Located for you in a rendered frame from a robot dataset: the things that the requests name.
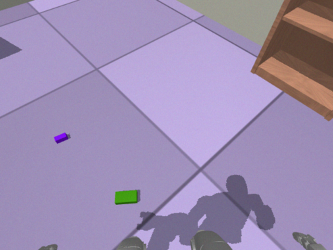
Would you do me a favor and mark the bookshelf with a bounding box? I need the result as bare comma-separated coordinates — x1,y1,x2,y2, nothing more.
251,0,333,121

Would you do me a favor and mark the right robot hand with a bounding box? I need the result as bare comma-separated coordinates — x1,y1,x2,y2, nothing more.
292,232,326,250

